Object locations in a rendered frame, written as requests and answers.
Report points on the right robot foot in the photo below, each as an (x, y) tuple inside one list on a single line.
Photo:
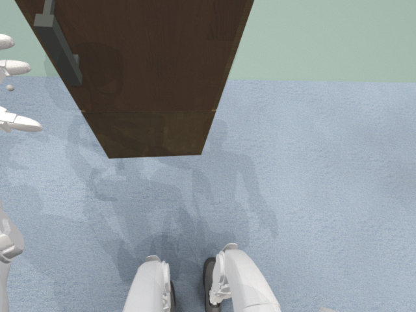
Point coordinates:
[(207, 283)]

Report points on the cupboard door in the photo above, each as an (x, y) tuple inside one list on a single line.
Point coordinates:
[(147, 55)]

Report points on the right robot thigh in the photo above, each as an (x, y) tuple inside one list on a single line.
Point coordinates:
[(250, 291)]

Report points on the handle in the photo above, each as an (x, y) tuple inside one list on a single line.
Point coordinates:
[(50, 33)]

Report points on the left robot upper arm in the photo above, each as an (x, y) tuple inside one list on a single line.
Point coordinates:
[(11, 245)]

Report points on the left robot hand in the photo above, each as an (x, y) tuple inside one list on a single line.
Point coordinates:
[(9, 120)]

